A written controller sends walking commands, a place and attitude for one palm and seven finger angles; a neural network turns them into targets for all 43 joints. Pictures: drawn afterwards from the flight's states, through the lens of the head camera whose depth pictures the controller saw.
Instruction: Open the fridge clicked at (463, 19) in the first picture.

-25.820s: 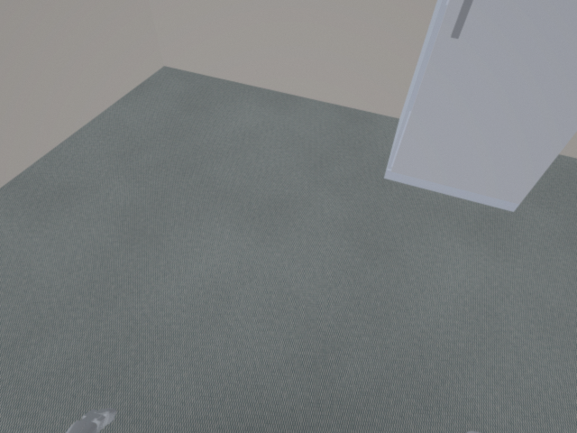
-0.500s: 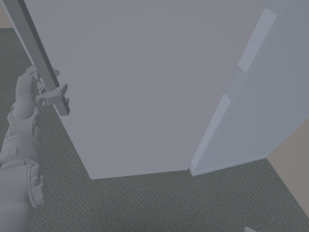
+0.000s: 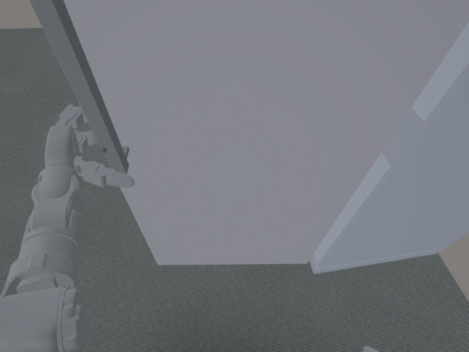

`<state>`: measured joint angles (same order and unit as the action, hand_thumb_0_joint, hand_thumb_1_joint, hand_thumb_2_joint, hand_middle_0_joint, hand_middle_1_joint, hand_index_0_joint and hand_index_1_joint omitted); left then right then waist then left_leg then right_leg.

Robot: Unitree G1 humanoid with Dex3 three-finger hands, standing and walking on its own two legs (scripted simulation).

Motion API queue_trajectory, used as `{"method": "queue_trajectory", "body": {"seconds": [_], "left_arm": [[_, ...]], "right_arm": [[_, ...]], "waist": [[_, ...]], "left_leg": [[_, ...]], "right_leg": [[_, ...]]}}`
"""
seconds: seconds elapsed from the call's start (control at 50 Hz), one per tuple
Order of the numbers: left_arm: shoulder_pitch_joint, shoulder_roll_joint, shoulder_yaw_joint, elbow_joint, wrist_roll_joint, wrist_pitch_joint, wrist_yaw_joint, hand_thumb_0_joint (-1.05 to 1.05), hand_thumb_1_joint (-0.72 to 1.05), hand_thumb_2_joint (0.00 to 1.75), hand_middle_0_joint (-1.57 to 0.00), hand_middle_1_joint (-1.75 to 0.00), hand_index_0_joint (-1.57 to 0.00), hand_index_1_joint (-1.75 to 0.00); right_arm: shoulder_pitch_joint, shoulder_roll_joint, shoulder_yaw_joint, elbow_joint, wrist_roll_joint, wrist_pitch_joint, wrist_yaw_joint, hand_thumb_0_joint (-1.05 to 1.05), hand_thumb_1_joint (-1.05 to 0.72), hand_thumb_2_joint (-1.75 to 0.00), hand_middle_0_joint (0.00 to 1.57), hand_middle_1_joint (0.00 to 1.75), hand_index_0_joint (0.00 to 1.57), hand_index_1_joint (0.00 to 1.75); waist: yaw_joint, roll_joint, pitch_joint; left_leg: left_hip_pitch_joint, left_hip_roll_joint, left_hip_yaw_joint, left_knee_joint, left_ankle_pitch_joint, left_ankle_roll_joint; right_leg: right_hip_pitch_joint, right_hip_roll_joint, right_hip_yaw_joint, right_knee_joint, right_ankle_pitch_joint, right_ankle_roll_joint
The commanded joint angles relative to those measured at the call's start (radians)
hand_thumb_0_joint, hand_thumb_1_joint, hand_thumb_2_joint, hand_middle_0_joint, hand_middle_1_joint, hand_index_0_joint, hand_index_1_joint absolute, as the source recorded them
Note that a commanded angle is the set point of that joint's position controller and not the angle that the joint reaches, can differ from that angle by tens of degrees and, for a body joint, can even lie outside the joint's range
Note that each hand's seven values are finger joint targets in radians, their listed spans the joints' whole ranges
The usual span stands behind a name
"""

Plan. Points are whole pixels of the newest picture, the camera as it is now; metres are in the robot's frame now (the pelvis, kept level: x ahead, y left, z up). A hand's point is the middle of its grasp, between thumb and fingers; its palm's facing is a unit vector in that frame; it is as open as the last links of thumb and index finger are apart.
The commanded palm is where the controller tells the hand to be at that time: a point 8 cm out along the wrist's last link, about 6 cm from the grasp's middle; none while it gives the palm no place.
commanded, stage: slip the hand off the handle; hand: left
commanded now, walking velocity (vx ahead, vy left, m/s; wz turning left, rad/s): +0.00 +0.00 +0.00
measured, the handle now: (76, 47) +0.47 +0.24 +0.26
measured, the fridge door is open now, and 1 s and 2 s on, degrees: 82 81 81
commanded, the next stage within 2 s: draw the hand back to the body in 1.28 s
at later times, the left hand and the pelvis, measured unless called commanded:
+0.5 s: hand (52, 159) +0.40 +0.32 +0.10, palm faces +0.27 -0.94 -0.19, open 14.7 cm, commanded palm +0.37 +0.36 +0.11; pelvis -0.01 -0.01 -0.01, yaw +1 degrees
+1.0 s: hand (33, 185) +0.35 +0.34 +0.09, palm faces +0.27 -0.95 -0.19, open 14.7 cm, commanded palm +0.30 +0.37 +0.11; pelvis -0.01 +0.01 -0.01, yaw -1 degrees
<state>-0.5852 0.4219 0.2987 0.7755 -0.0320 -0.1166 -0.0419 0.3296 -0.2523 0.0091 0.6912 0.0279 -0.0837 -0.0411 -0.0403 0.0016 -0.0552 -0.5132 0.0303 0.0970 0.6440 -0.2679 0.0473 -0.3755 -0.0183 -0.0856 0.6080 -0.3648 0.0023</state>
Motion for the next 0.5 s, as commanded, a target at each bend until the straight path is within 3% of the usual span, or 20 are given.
{"method": "queue_trajectory", "body": {"seconds": [0.0, 0.02, 0.06, 0.08, 0.12, 0.2, 0.26, 0.36, 0.38, 0.42, 0.46, 0.48], "left_arm": [[-0.384, 0.383, 0.14, -0.12, 0.024, -0.018, 0.008, 0.0, -0.55, 0.2, -0.25, -1.15, -0.25, -1.15], [-0.4, 0.385, 0.14, -0.135, 0.026, -0.019, 0.001, 0.0, -0.55, 0.2, -0.25, -1.15, -0.25, -1.15], [-0.377, 0.392, 0.152, -0.158, 0.021, -0.03, -0.018, 0.0, -0.55, 0.2, -0.25, -1.15, -0.25, -1.15], [-0.373, 0.436, 0.186, -0.171, 0.021, -0.037, -0.027, 0.0, -0.55, 0.2, -0.25, -1.15, -0.25, -1.15], [-0.341, 0.427, 0.188, -0.179, 0.002, -0.052, -0.055, 0.0, -0.55, 0.2, -0.25, -1.15, -0.25, -1.15], [-0.309, 0.442, 0.187, -0.16, -0.017, -0.071, -0.121, 0.0, -0.55, 0.2, -0.25, -1.15, -0.25, -1.15], [-0.332, 0.467, 0.186, -0.113, -0.034, -0.064, -0.162, 0.0, -0.55, 0.2, -0.25, -1.15, -0.25, -1.15], [-0.429, 0.513, 0.185, -0.135, -0.04, -0.1, -0.201, 0.0, -0.55, 0.2, -0.25, -1.15, -0.25, -1.15], [-0.451, 0.554, 0.207, -0.111, -0.029, -0.107, -0.201, 0.0, -0.55, 0.2, -0.25, -1.15, -0.25, -1.15], [-0.474, 0.544, 0.189, -0.062, -0.029, -0.125, -0.207, 0.0, -0.55, 0.2, -0.25, -1.15, -0.25, -1.15], [-0.476, 0.59, 0.22, -0.034, -0.036, -0.14, -0.218, 0.0, -0.55, 0.2, -0.25, -1.15, -0.25, -1.15], [-0.469, 0.641, 0.252, 0.009, -0.026, -0.134, -0.223, 0.0, -0.55, 0.2, -0.25, -1.15, -0.25, -1.15]], "right_arm": [[0.051, -0.191, -0.061, -0.103, 0.004, -0.006, -0.03, 0.0, -0.9, -0.9, 0.2, 0.3, 0.2, 0.3], [0.044, -0.185, -0.059, -0.11, 0.007, 0.0, -0.032, 0.0, -0.9, -0.9, 0.2, 0.3, 0.2, 0.3], [0.042, -0.181, -0.06, -0.127, 0.003, 0.004, -0.037, 0.0, -0.9, -0.9, 0.2, 0.3, 0.2, 0.3], [0.047, -0.182, -0.061, -0.125, 0.003, 0.007, -0.037, 0.0, -0.9, -0.9, 0.2, 0.3, 0.2, 0.3], [0.051, -0.179, -0.063, -0.131, 0.003, 0.01, -0.039, 0.0, -0.9, -0.9, 0.2, 0.3, 0.2, 0.3], [0.058, -0.184, -0.066, -0.135, 0.009, 0.012, -0.044, 0.0, -0.9, -0.9, 0.2, 0.3, 0.2, 0.3], [0.062, -0.189, -0.062, -0.136, 0.017, 0.014, -0.055, 0.0, -0.9, -0.9, 0.2, 0.3, 0.2, 0.3], [0.077, -0.195, -0.063, -0.128, 0.017, 0.011, -0.068, 0.0, -0.9, -0.9, 0.2, 0.3, 0.2, 0.3], [0.084, -0.201, -0.063, -0.112, 0.016, 0.014, -0.068, 0.0, -0.9, -0.9, 0.2, 0.3, 0.2, 0.3], [0.086, -0.201, -0.058, -0.106, 0.016, 0.013, -0.07, 0.0, -0.9, -0.9, 0.2, 0.3, 0.2, 0.3], [0.088, -0.206, -0.056, -0.11, 0.015, 0.01, -0.076, 0.0, -0.9, -0.9, 0.2, 0.3, 0.2, 0.3], [0.095, -0.213, -0.055, -0.102, 0.015, 0.013, -0.076, 0.0, -0.9, -0.9, 0.2, 0.3, 0.2, 0.3]], "waist": [[-0.005, 0.016, -0.265], [-0.008, 0.006, -0.268], [0.01, 0.051, -0.312], [0.019, 0.066, -0.352], [0.015, 0.059, -0.368], [0.006, 0.064, -0.351], [-0.015, 0.049, -0.275], [-0.031, 0.123, -0.307], [-0.037, 0.121, -0.315], [-0.047, 0.122, -0.277], [-0.038, 0.123, -0.287], [-0.035, 0.11, -0.303]], "left_leg": [[0.302, -0.005, -0.109, -0.045, 0.325, -0.001], [0.299, -0.008, -0.105, -0.045, 0.317, 0.003], [0.317, -0.012, -0.095, -0.031, 0.361, 0.005], [0.332, -0.009, -0.095, -0.028, 0.375, 0.001], [0.341, -0.008, -0.09, -0.017, 0.402, 0.002], [0.314, -0.011, -0.078, -0.008, 0.387, 0.009], [0.261, -0.019, -0.069, -0.005, 0.31, 0.018], [0.296, -0.02, -0.082, 0.005, 0.277, 0.019], [0.3, -0.015, -0.091, 0.004, 0.263, 0.017], [0.278, -0.014, -0.099, 0.003, 0.213, 0.015], [0.252, -0.019, -0.094, 0.008, 0.193, 0.019], [0.238, -0.016, -0.097, 0.006, 0.179, 0.017]], "right_leg": [[-0.061, 0.045, 0.035, -0.057, 0.325, -0.017], [-0.052, 0.044, 0.037, -0.057, 0.331, -0.018], [-0.028, 0.044, 0.042, -0.048, 0.367, -0.022], [-0.016, 0.043, 0.046, -0.044, 0.379, -0.021], [-0.01, 0.047, 0.049, -0.041, 0.404, -0.019], [-0.01, 0.05, 0.056, -0.042, 0.424, -0.014], [-0.032, 0.049, 0.059, -0.058, 0.388, -0.011], [-0.081, 0.051, 0.063, -0.062, 0.322, -0.015], [-0.097, 0.051, 0.067, -0.064, 0.306, -0.012], [-0.131, 0.05, 0.063, -0.066, 0.25, -0.011], [-0.111, 0.049, 0.07, -0.064, 0.238, -0.013], [-0.109, 0.046, 0.074, -0.063, 0.229, -0.009]]}}
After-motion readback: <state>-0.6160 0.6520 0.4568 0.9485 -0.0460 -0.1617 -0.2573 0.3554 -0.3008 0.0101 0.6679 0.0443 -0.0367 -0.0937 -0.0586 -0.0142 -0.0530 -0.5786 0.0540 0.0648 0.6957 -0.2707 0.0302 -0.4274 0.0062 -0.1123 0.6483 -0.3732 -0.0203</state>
